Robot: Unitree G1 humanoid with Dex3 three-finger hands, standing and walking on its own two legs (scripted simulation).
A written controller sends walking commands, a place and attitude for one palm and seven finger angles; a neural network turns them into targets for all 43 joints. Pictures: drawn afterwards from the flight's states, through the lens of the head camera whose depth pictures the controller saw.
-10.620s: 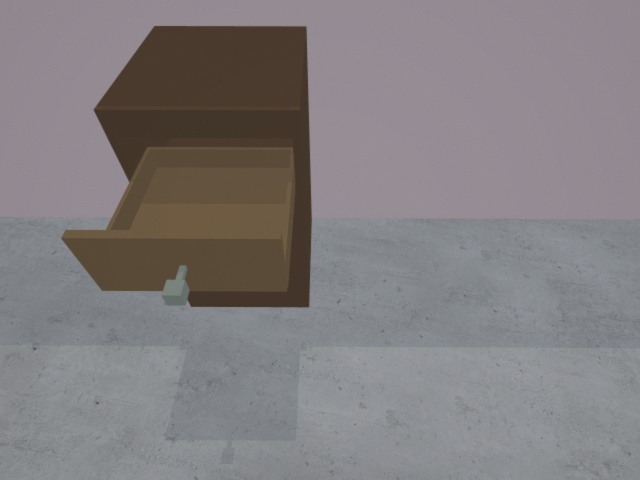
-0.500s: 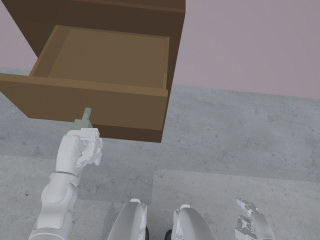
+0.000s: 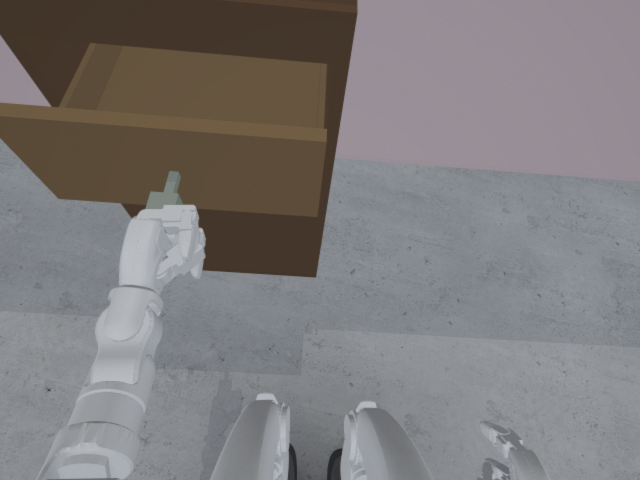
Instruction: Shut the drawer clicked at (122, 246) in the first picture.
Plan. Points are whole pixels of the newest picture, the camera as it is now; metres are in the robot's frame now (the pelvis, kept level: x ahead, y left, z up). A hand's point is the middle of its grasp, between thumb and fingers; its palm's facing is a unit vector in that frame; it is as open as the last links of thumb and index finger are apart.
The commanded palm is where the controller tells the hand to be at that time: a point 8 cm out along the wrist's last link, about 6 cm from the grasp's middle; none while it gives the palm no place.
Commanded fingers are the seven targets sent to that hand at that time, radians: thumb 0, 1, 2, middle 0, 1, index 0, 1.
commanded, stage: push the drawer shut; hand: left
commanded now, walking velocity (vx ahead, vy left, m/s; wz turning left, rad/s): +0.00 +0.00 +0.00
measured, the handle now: (168, 198) +0.45 +0.21 +0.02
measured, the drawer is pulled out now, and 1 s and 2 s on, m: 0.13 0.01 0.00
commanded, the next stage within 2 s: pull the fist back off the drawer in 1.32 s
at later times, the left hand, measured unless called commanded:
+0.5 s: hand (209, 208) +0.44 +0.16 +0.01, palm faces -0.03 -1.00 -0.05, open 3.3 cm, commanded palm +0.43 +0.20 +0.02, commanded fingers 0.00 0.90 0.90 -1.40 -1.60 -1.40 -1.60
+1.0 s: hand (218, 169) +0.50 +0.15 +0.02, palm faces -0.02 -1.00 -0.04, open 3.3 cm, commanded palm +0.49 +0.18 +0.02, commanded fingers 0.00 0.90 0.90 -1.40 -1.60 -1.40 -1.60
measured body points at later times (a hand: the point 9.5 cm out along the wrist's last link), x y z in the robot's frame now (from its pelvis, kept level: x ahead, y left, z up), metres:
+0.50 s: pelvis +0.00 +0.00 +0.00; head +0.14 +0.02 +0.42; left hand +0.44 +0.21 +0.02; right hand +0.09 -0.27 -0.12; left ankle +0.04 +0.06 -0.60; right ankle +0.02 -0.09 -0.60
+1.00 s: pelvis -0.01 +0.00 -0.01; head +0.16 +0.03 +0.40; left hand +0.50 +0.21 +0.02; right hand +0.02 -0.27 -0.13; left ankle +0.04 +0.06 -0.60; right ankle +0.02 -0.09 -0.60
